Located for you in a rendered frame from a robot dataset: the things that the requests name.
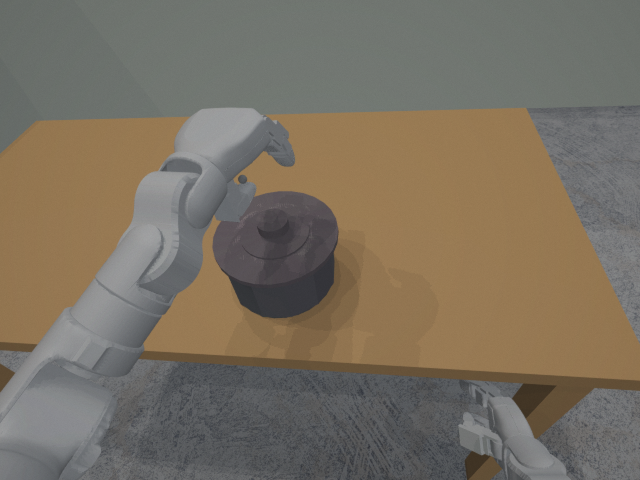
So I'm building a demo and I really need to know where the robot right forearm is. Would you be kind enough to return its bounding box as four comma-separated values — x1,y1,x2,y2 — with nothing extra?
502,435,571,480

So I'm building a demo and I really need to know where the robot left hand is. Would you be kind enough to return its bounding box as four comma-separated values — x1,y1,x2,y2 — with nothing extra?
174,108,295,222

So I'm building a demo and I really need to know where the lid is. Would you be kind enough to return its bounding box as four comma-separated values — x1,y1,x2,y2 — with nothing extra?
212,191,339,288

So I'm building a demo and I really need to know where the robot right hand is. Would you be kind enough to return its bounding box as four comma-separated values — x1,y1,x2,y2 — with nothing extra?
458,379,534,469

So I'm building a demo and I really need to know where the knob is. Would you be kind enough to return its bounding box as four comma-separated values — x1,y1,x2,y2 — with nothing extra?
256,209,289,239

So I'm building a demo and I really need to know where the table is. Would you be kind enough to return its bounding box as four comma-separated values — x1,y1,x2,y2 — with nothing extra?
0,108,640,480

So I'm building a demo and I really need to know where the left robot upper arm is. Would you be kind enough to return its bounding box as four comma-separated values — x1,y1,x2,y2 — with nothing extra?
0,363,118,480

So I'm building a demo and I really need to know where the robot left forearm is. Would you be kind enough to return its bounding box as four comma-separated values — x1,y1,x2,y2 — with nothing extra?
0,151,228,423

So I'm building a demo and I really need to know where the pot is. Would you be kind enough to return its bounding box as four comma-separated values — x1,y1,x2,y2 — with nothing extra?
229,253,335,318

